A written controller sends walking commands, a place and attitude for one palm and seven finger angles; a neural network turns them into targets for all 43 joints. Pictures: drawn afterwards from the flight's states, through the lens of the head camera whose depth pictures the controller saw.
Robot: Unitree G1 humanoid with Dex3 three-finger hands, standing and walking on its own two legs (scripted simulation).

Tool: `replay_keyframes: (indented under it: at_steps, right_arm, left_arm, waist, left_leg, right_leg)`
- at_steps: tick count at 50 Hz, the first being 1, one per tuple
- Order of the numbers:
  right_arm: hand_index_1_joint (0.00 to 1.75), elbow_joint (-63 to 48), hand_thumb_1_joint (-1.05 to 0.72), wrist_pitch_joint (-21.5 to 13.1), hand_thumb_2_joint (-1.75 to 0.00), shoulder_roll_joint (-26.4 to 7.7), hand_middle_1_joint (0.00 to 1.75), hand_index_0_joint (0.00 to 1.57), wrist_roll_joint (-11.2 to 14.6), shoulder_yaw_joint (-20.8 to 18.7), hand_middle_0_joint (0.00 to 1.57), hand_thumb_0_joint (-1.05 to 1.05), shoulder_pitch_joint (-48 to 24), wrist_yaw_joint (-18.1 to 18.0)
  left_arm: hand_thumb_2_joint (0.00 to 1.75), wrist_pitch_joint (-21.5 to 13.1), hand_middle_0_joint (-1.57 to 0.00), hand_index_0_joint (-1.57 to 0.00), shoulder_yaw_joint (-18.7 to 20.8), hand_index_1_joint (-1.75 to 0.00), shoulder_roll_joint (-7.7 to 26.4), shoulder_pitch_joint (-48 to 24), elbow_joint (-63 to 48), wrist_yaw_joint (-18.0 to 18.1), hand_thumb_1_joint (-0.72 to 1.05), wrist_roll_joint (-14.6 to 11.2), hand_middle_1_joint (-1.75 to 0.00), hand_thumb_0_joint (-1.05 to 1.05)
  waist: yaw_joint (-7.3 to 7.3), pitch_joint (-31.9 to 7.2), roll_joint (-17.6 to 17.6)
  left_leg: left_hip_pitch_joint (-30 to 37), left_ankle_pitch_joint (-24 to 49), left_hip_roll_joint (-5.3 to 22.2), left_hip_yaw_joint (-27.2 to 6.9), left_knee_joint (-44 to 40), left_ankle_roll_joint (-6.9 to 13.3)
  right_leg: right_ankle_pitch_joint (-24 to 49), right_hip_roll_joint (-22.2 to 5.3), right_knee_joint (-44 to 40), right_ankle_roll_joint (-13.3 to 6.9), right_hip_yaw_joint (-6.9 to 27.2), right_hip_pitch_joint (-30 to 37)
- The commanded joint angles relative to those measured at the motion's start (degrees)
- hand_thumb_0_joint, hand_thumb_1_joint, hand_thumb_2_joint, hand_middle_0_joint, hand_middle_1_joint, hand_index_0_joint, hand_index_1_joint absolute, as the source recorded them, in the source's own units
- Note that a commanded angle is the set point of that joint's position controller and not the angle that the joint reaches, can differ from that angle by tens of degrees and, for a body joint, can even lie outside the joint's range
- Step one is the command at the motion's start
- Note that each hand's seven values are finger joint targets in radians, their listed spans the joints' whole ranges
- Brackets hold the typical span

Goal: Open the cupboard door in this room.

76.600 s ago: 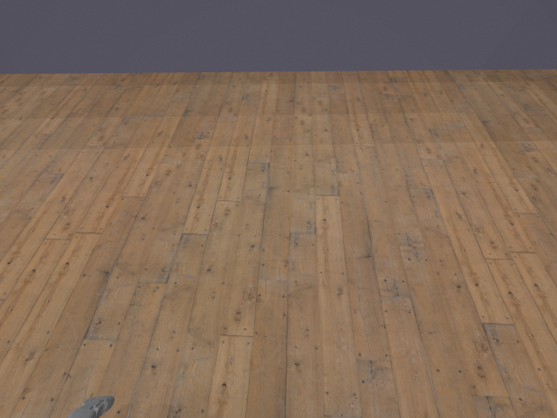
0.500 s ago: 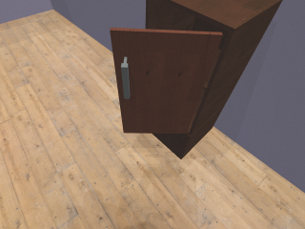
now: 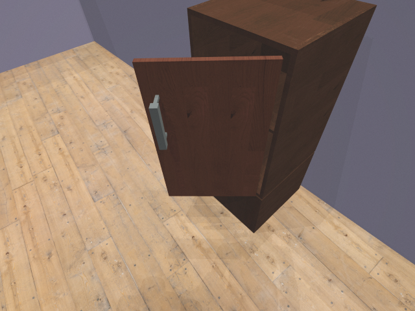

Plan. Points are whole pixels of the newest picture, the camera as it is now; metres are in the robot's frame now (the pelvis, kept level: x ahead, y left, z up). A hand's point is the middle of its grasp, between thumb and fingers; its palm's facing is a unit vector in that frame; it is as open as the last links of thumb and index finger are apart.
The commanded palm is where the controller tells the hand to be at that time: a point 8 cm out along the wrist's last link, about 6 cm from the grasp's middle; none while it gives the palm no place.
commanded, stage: raise the hand with hooked fingers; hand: left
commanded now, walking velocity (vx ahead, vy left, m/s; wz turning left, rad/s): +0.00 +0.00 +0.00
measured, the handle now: (160, 123) +0.58 +0.17 +0.01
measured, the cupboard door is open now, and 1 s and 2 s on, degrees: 47 47 47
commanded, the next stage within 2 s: none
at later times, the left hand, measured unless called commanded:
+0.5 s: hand out of the picture +0.11 +0.19 -0.06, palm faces +0.06 -1.00 +0.02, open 8.8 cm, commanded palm +0.11 +0.25 -0.04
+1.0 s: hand (66, 290) +0.16 +0.27 -0.01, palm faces +0.12 -0.99 -0.10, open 11.9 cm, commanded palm +0.14 +0.31 -0.01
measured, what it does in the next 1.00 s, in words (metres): lowers itself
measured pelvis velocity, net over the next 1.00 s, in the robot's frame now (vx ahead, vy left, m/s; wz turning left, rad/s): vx -0.09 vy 0.04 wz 0.01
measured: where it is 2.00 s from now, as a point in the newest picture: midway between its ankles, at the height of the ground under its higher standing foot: outside the picture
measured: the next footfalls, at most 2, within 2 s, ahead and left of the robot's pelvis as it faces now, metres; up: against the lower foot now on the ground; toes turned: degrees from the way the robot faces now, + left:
none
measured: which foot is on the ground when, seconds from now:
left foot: down 0.00-1.00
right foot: down 0.00-1.00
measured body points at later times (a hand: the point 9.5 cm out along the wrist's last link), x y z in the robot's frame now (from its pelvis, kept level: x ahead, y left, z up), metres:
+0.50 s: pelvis -0.07 +0.00 -0.07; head -0.02 +0.01 +0.38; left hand +0.10 +0.25 -0.06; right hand +0.18 -0.25 -0.10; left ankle -0.04 +0.15 -0.73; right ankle -0.05 -0.11 -0.73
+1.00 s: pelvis -0.09 +0.04 -0.07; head -0.04 +0.05 +0.38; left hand +0.15 +0.32 +0.00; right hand +0.04 -0.21 -0.16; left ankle -0.04 +0.15 -0.73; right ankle -0.05 -0.11 -0.73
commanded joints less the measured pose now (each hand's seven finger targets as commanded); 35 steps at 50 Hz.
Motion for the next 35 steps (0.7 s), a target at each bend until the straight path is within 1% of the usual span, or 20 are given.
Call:
replay_keyframes:
  at_steps: [1,2,3,4,5,6,7,8,10,12,13,15,18,20,24,25,28,31,33,35]
  right_arm:
    - [0.30,-1.14,-0.90,-0.75,-0.90,-3.43,0.30,0.20,0.09,-0.46,0.20,0.00,2.78,-0.59]
    - [0.30,-5.67,-0.90,-0.50,-0.90,-5.00,0.30,0.20,0.49,-1.37,0.20,0.00,-3.93,-0.08]
    - [0.30,-23.25,-0.90,-10.85,-0.90,-13.28,0.30,0.20,3.19,-2.09,0.20,0.00,-1.68,-3.07]
    - [0.30,-18.32,-0.90,-15.25,-0.90,-7.71,0.30,0.20,1.60,-1.43,0.20,0.00,-4.21,-5.61]
    - [0.30,-15.86,-0.90,-16.15,-0.90,-8.14,0.30,0.20,2.43,-2.30,0.20,0.00,-4.19,-5.34]
    - [0.30,-15.87,-0.90,-15.99,-0.90,-5.79,0.30,0.20,3.67,-2.05,0.20,0.00,-2.86,-4.37]
    - [0.30,-21.04,-0.90,-16.76,-0.90,-7.45,0.30,0.20,4.51,-2.52,0.20,0.00,-4.44,-4.49]
    - [0.30,-21.53,-0.90,-17.68,-0.90,-8.60,0.30,0.20,3.26,-3.90,0.20,0.00,-3.38,-5.07]
    - [0.30,-24.07,-0.90,-18.35,-0.90,-9.14,0.30,0.20,1.46,-4.19,0.20,0.00,-2.78,-4.60]
    - [0.30,-25.60,-0.90,-17.75,-0.90,-8.03,0.30,0.20,0.42,-4.98,0.20,0.00,-4.24,-3.14]
    - [0.30,-27.19,-0.90,-17.72,-0.90,-8.15,0.30,0.20,0.25,-5.54,0.20,0.00,-5.41,-2.20]
    - [0.30,-30.93,-0.90,-17.52,-0.90,-8.78,0.30,0.20,0.65,-6.12,0.20,0.00,-7.03,-0.24]
    - [0.30,-36.63,-0.90,-16.90,-0.90,-9.74,0.30,0.20,1.34,-6.12,0.20,0.00,-8.77,0.42]
    - [0.30,-39.66,-0.90,-15.84,-0.90,-9.62,0.30,0.20,1.35,-5.92,0.20,0.00,-9.36,-0.09]
    - [0.30,-40.48,-0.90,-15.81,-0.90,-8.00,0.30,0.20,1.21,-4.83,0.20,0.00,-6.29,-1.27]
    - [0.30,-40.08,-0.90,-15.78,-0.90,-8.52,0.30,0.20,0.90,-4.26,0.20,0.00,-5.50,-1.65]
    - [0.30,-38.86,-0.90,-16.67,-0.90,-9.06,0.30,0.20,0.96,-3.31,0.20,0.00,-4.21,-2.79]
    - [0.30,-37.91,-0.90,-17.08,-0.90,-10.48,0.30,0.20,1.86,-2.21,0.20,0.00,-3.85,-3.63]
    - [0.30,-37.91,-0.90,-16.73,-0.90,-11.06,0.30,0.20,2.70,-1.85,0.20,0.00,-3.91,-4.19]
    - [0.30,-39.05,-0.90,-15.67,-0.90,-11.20,0.30,0.20,3.23,-1.67,0.20,0.00,-4.70,-4.58]
  left_arm:
    - [0.90,-0.95,-0.20,-0.20,1.68,-0.30,8.92,3.62,-2.01,0.93,0.90,0.13,-0.30,0.00]
    - [0.90,-1.82,-0.20,-0.20,2.60,-0.30,10.06,10.13,0.17,3.09,0.90,0.32,-0.30,0.00]
    - [0.89,-16.09,-0.20,-0.20,3.67,-0.32,18.91,-36.29,-91.21,1.82,0.88,-11.38,-0.32,0.00]
    - [0.88,-11.70,-0.20,-0.20,6.43,-0.33,15.77,-9.21,-71.19,4.54,0.85,-6.13,-0.33,0.00]
    - [0.87,-8.55,-0.21,-0.21,4.95,-0.34,11.86,-8.45,-69.54,7.40,0.83,-7.62,-0.34,0.00]
    - [0.86,-2.52,-0.21,-0.21,-0.58,-0.36,0.07,7.76,-56.33,6.95,0.81,-8.46,-0.36,0.00]
    - [0.85,-4.47,-0.21,-0.21,-1.02,-0.37,0.70,-1.28,-70.16,5.03,0.78,-10.72,-0.37,0.00]
    - [0.84,-6.98,-0.21,-0.21,2.82,-0.39,4.14,0.62,-70.46,3.53,0.76,-9.85,-0.39,0.00]
    - [0.82,-11.43,-0.21,-0.21,7.36,-0.42,5.24,5.25,-61.57,0.60,0.71,-8.62,-0.42,0.00]
    - [0.80,-17.67,-0.22,-0.22,8.31,-0.45,0.30,14.66,-48.76,-5.04,0.67,-9.53,-0.45,0.00]
    - [0.79,-21.80,-0.22,-0.22,9.09,-0.47,-0.19,18.90,-47.78,-8.66,0.64,-10.69,-0.47,0.00]
    - [0.77,-28.29,-0.22,-0.22,12.34,-0.50,2.88,21.64,-47.13,-17.26,0.60,-13.55,-0.50,0.00]
    - [0.74,-31.46,-0.23,-0.23,16.70,-0.54,9.08,14.85,-51.65,-25.56,0.53,-16.08,-0.54,0.00]
    - [0.72,-29.47,-0.23,-0.23,19.12,-0.57,12.37,8.63,-59.62,-25.14,0.48,-17.43,-0.57,0.00]
    - [0.68,-33.07,-0.24,-0.24,17.46,-0.63,11.55,-7.70,-75.53,-18.64,0.39,-17.77,-0.63,0.00]
    - [0.67,-35.01,-0.24,-0.24,16.42,-0.64,12.82,-14.09,-81.20,-17.41,0.36,-17.38,-0.64,0.00]
    - [0.64,-37.03,-0.24,-0.24,9.96,-0.69,9.97,-12.61,-83.07,-17.00,0.29,-15.29,-0.69,0.00]
    - [0.61,-32.37,-0.25,-0.25,6.99,-0.74,10.68,-12.57,-75.71,-20.35,0.22,-15.26,-0.74,0.00]
    - [0.59,-26.17,-0.25,-0.25,9.96,-0.76,13.12,-9.93,-68.45,-22.03,0.18,-15.50,-0.76,0.00]
    - [0.57,-18.66,-0.25,-0.25,14.75,-0.80,15.70,-6.17,-62.01,-22.55,0.13,-16.39,-0.80,0.00]
  waist:
    - [-0.55,0.46,-4.44]
    - [3.31,6.10,-21.43]
    - [-4.89,-22.61,0.27]
    - [-0.50,-22.26,13.39]
    - [-0.84,-15.58,16.66]
    - [-1.86,-9.17,9.05]
    - [-1.74,-5.65,6.08]
    - [-2.76,-9.22,-0.04]
    - [-2.70,-6.99,-9.54]
    - [0.57,-4.54,-22.87]
    - [2.47,-5.89,-24.30]
    - [5.33,-10.44,-17.23]
    - [4.90,-16.50,-6.73]
    - [4.87,-19.10,-3.68]
    - [0.21,-19.14,2.91]
    - [-1.56,-18.99,2.06]
    - [-3.54,-18.65,5.61]
    - [-5.24,-15.13,2.58]
    - [-3.82,-14.13,0.18]
    - [-0.84,-14.57,-0.67]
  left_leg:
    - [0.42,16.72,1.50,0.95,-1.39,2.81]
    - [-10.49,7.26,1.13,2.30,12.45,1.33]
    - [5.37,18.80,-2.73,2.30,0.97,5.61]
    - [11.53,30.24,-1.79,3.80,-3.60,6.13]
    - [7.85,30.48,-0.62,1.92,-1.51,4.20]
    - [4.31,29.40,-0.06,0.59,-1.36,4.46]
    - [1.48,29.07,-0.55,0.21,0.59,4.04]
    - [1.10,28.25,-1.55,1.88,4.11,4.52]
    - [-7.47,23.20,-3.46,0.68,9.16,4.40]
    - [-19.00,17.18,-3.23,-0.21,12.65,3.05]
    - [-23.25,15.42,-3.32,-0.16,14.63,2.57]
    - [-26.96,14.40,-4.52,1.20,18.56,1.66]
    - [-30.86,9.82,-5.33,3.38,23.47,1.93]
    - [-32.04,6.78,-5.40,3.40,25.24,2.41]
    - [-30.45,1.32,-3.23,1.64,28.18,3.64]
    - [-30.72,-0.21,-2.48,0.45,29.28,3.93]
    - [-29.83,-3.83,-1.69,-0.98,28.79,4.18]
    - [-32.88,-8.85,-1.53,-2.50,27.88,4.19]
    - [-35.57,-12.52,-1.90,-2.90,25.80,3.90]
    - [-36.06,-13.34,-2.60,-2.68,23.13,3.71]
  right_leg:
    - [33.45,-5.99,-5.80,-1.83,4.75,0.63]
    - [64.93,-9.85,-9.27,3.06,12.11,1.33]
    - [52.57,-5.74,-0.89,-0.74,6.38,6.03]
    - [35.96,-0.69,3.18,-1.70,2.32,3.06]
    - [21.96,-0.72,0.45,-1.13,-1.27,-3.44]
    - [20.59,-0.77,0.18,-0.56,-2.89,-6.73]
    - [24.92,-0.87,0.40,-0.20,-2.86,-6.69]
    - [28.18,-0.40,0.81,0.02,-3.02,-8.48]
    - [30.43,-0.39,4.49,1.28,-4.07,-13.91]
    - [30.24,-0.09,10.27,2.57,-4.14,-18.52]
    - [30.27,-0.18,13.00,2.54,-3.43,-18.82]
    - [32.99,-1.05,17.60,1.41,-0.58,-16.70]
    - [23.81,-1.99,19.45,0.57,3.08,-18.29]
    - [15.49,-2.02,18.97,0.66,5.05,-19.94]
    - [-1.19,0.05,19.29,-0.12,4.21,-30.35]
    - [-3.63,0.83,20.57,-0.34,3.55,-33.34]
    - [-6.65,1.69,21.95,-1.18,1.63,-38.01]
    - [-10.16,2.20,21.02,-0.71,0.87,-38.81]
    - [-14.16,1.95,19.14,-0.34,1.16,-37.29]
    - [-16.22,1.72,17.33,-0.29,0.86,-33.98]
